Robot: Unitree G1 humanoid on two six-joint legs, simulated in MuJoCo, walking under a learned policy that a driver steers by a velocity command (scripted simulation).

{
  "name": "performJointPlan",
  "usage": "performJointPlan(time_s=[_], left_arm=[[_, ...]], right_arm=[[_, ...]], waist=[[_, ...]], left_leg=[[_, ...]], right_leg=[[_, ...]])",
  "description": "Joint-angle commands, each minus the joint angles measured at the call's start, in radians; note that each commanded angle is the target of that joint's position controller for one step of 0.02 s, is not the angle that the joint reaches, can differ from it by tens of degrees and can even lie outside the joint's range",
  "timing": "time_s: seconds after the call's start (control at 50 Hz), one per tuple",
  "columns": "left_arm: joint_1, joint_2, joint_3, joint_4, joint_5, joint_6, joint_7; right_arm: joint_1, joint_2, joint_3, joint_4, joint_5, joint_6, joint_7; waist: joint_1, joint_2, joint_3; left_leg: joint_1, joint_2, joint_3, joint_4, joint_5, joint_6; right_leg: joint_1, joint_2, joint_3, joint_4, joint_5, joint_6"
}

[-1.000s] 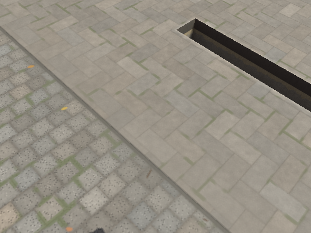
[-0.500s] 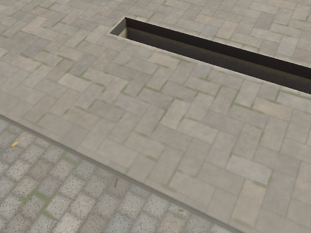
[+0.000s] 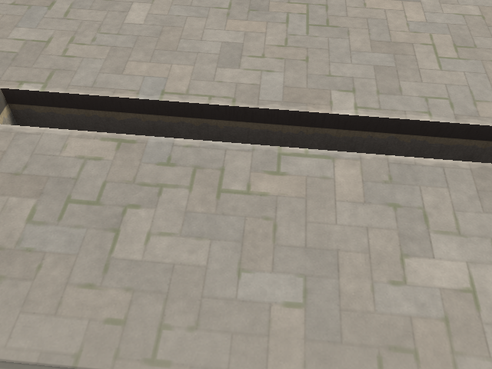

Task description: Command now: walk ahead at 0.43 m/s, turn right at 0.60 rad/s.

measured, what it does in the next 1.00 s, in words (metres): walks ahead: right foot, then left foot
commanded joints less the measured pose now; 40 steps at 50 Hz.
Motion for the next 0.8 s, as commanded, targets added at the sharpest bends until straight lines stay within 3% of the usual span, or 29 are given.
performJointPlan(time_s=[0.02, 0.06, 0.08, 0.1, 0.12, 0.14, 0.16, 0.18, 0.2, 0.22, 0.24, 0.26, 0.3, 0.34, 0.4, 0.44, 0.5, 0.56, 0.58, 0.6, 0.62, 0.64, 0.66, 0.68, 0.7, 0.72, 0.76, 0.8], left_arm=[[-0.179, 0.037, -0.005, -0.125, -0.005, -0.026, -0.02], [-0.174, 0.043, -0.003, -0.131, -0.003, -0.026, -0.024], [-0.132, 0.06, 0.006, -0.125, 0.0, -0.026, -0.023], [-0.017, 0.09, 0.027, -0.094, 0.001, -0.026, -0.02], [0.147, 0.147, 0.059, -0.041, 0.0, -0.021, -0.009], [0.32, 0.23, 0.083, -0.016, -0.005, -0.012, 0.011], [0.289, 0.318, 0.078, -0.028, -0.004, -0.026, 0.011], [0.275, 0.212, 0.053, -0.036, 0.003, -0.044, 0.003], [0.228, 0.177, 0.037, -0.02, 0.009, -0.055, 0.0], [0.17, 0.149, 0.026, -0.018, 0.008, -0.06, 0.001], [0.115, 0.119, 0.016, -0.021, 0.014, -0.062, 0.0], [0.082, 0.098, 0.007, -0.025, 0.025, -0.066, 0.002], [0.052, 0.094, 0.005, -0.011, 0.028, -0.08, 0.008], [0.051, 0.106, 0.007, 0.017, 0.027, -0.087, 0.016], [0.05, 0.103, 0.002, 0.048, 0.026, -0.075, 0.035], [0.096, 0.115, 0.003, 0.076, 0.024, -0.066, 0.045], [0.128, 0.128, 0.005, 0.113, 0.02, -0.054, 0.049], [0.101, 0.126, 0.007, 0.13, 0.021, -0.042, 0.051], [0.08, 0.125, 0.007, 0.13, 0.02, -0.037, 0.054], [0.095, 0.12, 0.005, 0.13, 0.025, -0.035, 0.057], [0.178, 0.1, -0.003, 0.113, 0.051, -0.042, 0.059], [0.256, 0.048, -0.024, 0.12, 0.053, -0.042, 0.053], [0.211, 0.111, -0.013, 0.125, 0.036, -0.033, 0.044], [0.141, 0.13, -0.004, 0.1, 0.015, -0.018, 0.044], [0.092, 0.124, -0.003, 0.091, 0.016, -0.002, 0.05], [0.068, 0.121, 0.0, 0.083, 0.019, 0.013, 0.058], [0.083, 0.08, -0.007, 0.084, 0.021, 0.028, 0.069], [0.098, 0.061, -0.011, 0.092, 0.025, 0.023, 0.076]], right_arm=[[-0.033, -0.208, -0.055, -0.047, 0.019, -0.011, 0.003], [-0.015, -0.221, -0.059, -0.027, 0.034, -0.005, 0.011], [-0.021, -0.234, -0.06, -0.02, 0.039, -0.002, 0.012], [-0.034, -0.233, -0.057, -0.014, 0.043, 0.001, 0.013], [-0.01, -0.202, -0.042, -0.01, 0.038, -0.001, 0.011], [-0.002, -0.129, -0.01, -0.041, -0.002, -0.007, 0.01], [0.069, -0.042, 0.022, -0.085, -0.01, -0.031, 0.015], [-0.044, -0.166, -0.008, -0.079, 0.036, -0.048, 0.018], [-0.114, -0.183, -0.013, -0.106, 0.055, -0.056, 0.021], [-0.128, -0.166, -0.007, -0.098, 0.036, -0.059, 0.013], [-0.126, -0.159, -0.01, -0.092, 0.015, -0.056, 0.011], [-0.094, -0.152, -0.01, -0.08, 0.013, -0.046, 0.016], [-0.058, -0.128, -0.007, -0.054, 0.006, -0.025, 0.02], [-0.069, -0.112, -0.004, -0.052, -0.007, -0.011, 0.016], [-0.165, -0.071, 0.013, -0.079, -0.011, -0.015, 0.02], [-0.252, -0.049, 0.024, -0.097, -0.009, -0.023, 0.033], [-0.286, -0.07, 0.019, -0.108, -0.002, -0.028, 0.051], [-0.235, -0.109, 0.005, -0.096, -0.011, -0.031, 0.062], [-0.175, -0.123, -0.003, -0.079, -0.015, -0.033, 0.062], [-0.12, -0.162, -0.017, -0.068, -0.019, -0.035, 0.057], [-0.093, -0.242, -0.032, -0.085, -0.029, -0.032, 0.049], [-0.073, -0.217, -0.022, -0.095, -0.032, -0.018, 0.042], [-0.067, -0.157, -0.007, -0.101, -0.012, -0.005, 0.042], [-0.137, -0.16, -0.011, -0.12, 0.005, 0.007, 0.039], [-0.175, -0.147, -0.009, -0.128, 0.012, 0.021, 0.033], [-0.208, -0.145, -0.008, -0.137, 0.01, 0.032, 0.026], [-0.252, -0.15, -0.014, -0.152, -0.007, 0.052, 0.02], [-0.239, -0.166, -0.026, -0.159, -0.012, 0.062, 0.01]], waist=[[-0.018, 0.146, 0.105], [-0.001, 0.142, 0.102], [0.037, 0.151, 0.073], [0.114, 0.133, 0.0], [0.19, 0.097, -0.106], [0.248, -0.056, -0.235], [0.145, -0.283, -0.374], [0.215, -0.117, -0.335], [0.197, -0.114, -0.188], [0.159, -0.043, -0.121], [0.122, -0.039, -0.07], [0.089, -0.06, -0.057], [0.054, -0.044, -0.043], [0.039, -0.019, -0.018], [0.06, -0.029, 0.003], [0.104, -0.028, -0.003], [0.116, -0.038, -0.012], [0.082, -0.044, -0.036], [0.046, -0.035, -0.063], [0.024, 0.011, -0.112], [0.063, 0.15, -0.226], [0.071, 0.291, -0.347], [0.042, 0.202, -0.386], [0.047, 0.143, -0.27], [0.052, 0.078, -0.185], [0.069, 0.059, -0.117], [0.104, 0.127, -0.07], [0.097, 0.173, -0.103]], left_leg=[[-0.043, 0.242, -0.084, -0.117, 0.168, 0.165], [-0.036, 0.265, -0.072, -0.085, 0.289, 0.163], [-0.035, 0.268, -0.053, -0.02, 0.484, 0.156], [-0.05, 0.244, 0.001, 0.133, 0.705, 0.134], [-0.143, 0.2, 0.058, 0.35, 0.787, 0.102], [-0.407, 0.15, 0.068, 0.695, 0.346, 0.05], [-0.703, -0.029, -0.076, 0.994, -0.292, 0.001], [-0.786, 0.003, -0.203, 1.087, -0.235, 0.008], [-0.843, 0.043, -0.181, 1.077, -0.146, 0.031], [-0.801, 0.09, -0.176, 1.015, -0.056, 0.04], [-0.753, 0.115, -0.177, 0.951, 0.007, 0.037], [-0.693, 0.131, -0.184, 0.927, 0.058, 0.036], [-0.64, 0.119, -0.162, 0.89, 0.087, 0.009], [-0.634, 0.098, -0.144, 0.816, 0.135, -0.021], [-0.591, 0.063, -0.117, 0.567, 0.306, -0.03], [-0.545, 0.03, -0.102, 0.412, 0.426, -0.019], [-0.522, 0.009, -0.124, 0.309, 0.45, 0.008], [-0.492, -0.012, -0.129, 0.26, 0.346, 0.059], [-0.412, -0.038, -0.107, 0.213, 0.366, 0.079], [-0.284, -0.031, -0.119, 0.174, 0.585, 0.105], [-0.014, 0.113, -0.293, 0.267, 0.985, 0.202], [0.2, 0.327, -0.602, 0.227, 1.087, 0.402], [0.166, 0.316, -0.681, 0.153, 0.864, 0.407], [0.073, 0.279, -0.623, 0.12, 0.63, 0.37], [-0.048, 0.245, -0.575, 0.076, 0.437, 0.329], [-0.173, 0.22, -0.544, 0.036, 0.305, 0.3], [-0.331, 0.132, -0.47, -0.011, 0.161, 0.249], [-0.345, 0.111, -0.455, -0.009, 0.166, 0.254]], right_leg=[[-0.014, -0.003, -0.061, -0.126, -0.015, -0.033], [0.074, 0.023, -0.088, -0.19, -0.082, -0.078], [0.166, 0.058, -0.111, -0.223, -0.113, -0.106], [0.345, 0.102, -0.137, -0.296, -0.065, -0.139], [0.61, 0.145, -0.146, -0.322, -0.021, -0.169], [0.926, -0.051, 0.135, -0.315, -0.037, -0.227], [1.075, -0.288, 0.715, -0.499, -0.294, -0.4], [1.018, -0.295, 0.71, -0.58, -0.334, -0.379], [0.901, -0.264, 0.548, -0.575, -0.24, -0.341], [0.768, -0.219, 0.429, -0.574, -0.134, -0.311], [0.659, -0.174, 0.338, -0.592, -0.042, -0.296], [0.591, -0.144, 0.283, -0.623, 0.014, -0.288], [0.529, -0.132, 0.198, -0.651, 0.298, -0.297], [0.49, -0.112, 0.101, -0.647, 0.532, -0.289], [0.463, -0.047, -0.007, -0.64, 0.609, -0.242], [0.488, -0.043, -0.017, -0.632, 0.58, -0.214], [0.572, -0.088, 0.023, -0.595, 0.531, -0.217], [0.659, -0.12, 0.047, -0.484, 0.563, -0.207], [0.662, -0.097, 0.028, -0.396, 0.62, -0.188], [0.64, -0.034, -0.009, -0.254, 0.598, -0.147], [0.453, 0.051, -0.039, -0.015, 0.302, -0.087], [0.196, 0.174, -0.028, 0.314, -0.437, -0.01], [0.155, 0.158, 0.073, 0.409, -0.531, -0.002], [0.085, 0.124, 0.076, 0.459, -0.484, 0.002], [0.063, 0.098, 0.063, 0.43, -0.436, 0.001], [0.084, 0.074, 0.063, 0.361, -0.392, 0.001], [0.199, 0.08, 0.03, 0.152, -0.35, 0.005], [0.262, 0.101, 0.016, 0.042, -0.328, 0.015]])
